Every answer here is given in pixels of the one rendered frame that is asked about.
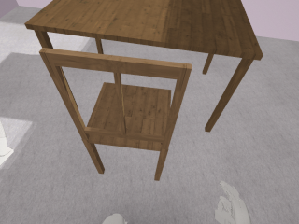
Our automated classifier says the left robot thigh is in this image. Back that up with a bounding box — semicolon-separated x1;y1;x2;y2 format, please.
102;215;127;224

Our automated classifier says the chair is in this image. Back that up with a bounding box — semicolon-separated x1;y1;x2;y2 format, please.
39;48;192;181

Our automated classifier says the robot left hand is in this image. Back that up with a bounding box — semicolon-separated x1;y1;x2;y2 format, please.
0;121;14;165

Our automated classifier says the table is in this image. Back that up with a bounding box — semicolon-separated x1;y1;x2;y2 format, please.
24;0;263;133

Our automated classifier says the robot right hand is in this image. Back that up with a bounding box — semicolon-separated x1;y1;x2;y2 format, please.
215;180;252;224

